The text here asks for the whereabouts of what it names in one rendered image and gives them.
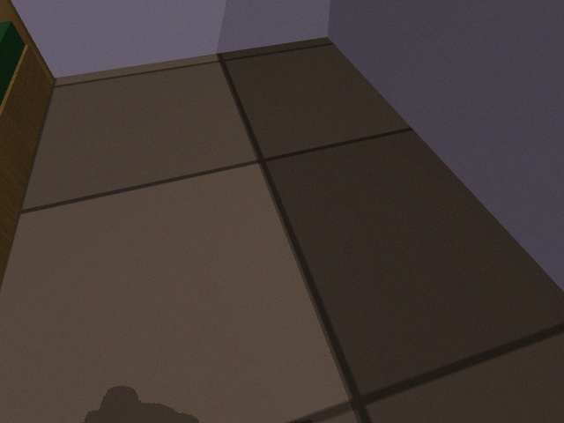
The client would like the bed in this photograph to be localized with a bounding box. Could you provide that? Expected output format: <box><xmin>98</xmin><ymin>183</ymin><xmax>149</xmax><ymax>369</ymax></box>
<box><xmin>0</xmin><ymin>0</ymin><xmax>55</xmax><ymax>285</ymax></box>

